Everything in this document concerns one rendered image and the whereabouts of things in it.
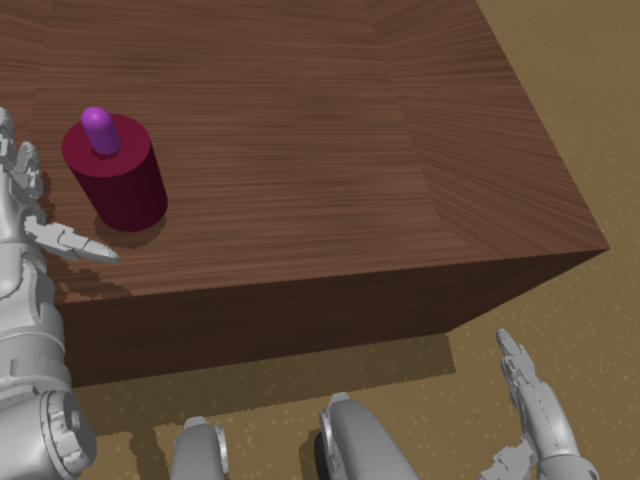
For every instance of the bottle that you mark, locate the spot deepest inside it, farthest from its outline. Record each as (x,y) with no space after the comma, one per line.
(113,160)

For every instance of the left robot arm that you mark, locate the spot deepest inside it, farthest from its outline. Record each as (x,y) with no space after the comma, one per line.
(43,431)

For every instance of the right robot arm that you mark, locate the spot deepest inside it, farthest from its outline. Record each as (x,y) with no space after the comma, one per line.
(566,467)

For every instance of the right robot hand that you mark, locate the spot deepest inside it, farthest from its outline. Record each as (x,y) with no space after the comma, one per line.
(546,430)

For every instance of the left robot hand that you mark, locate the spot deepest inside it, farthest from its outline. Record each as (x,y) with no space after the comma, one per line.
(21,217)

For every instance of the right robot foot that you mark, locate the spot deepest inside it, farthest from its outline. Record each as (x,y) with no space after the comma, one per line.
(320,458)

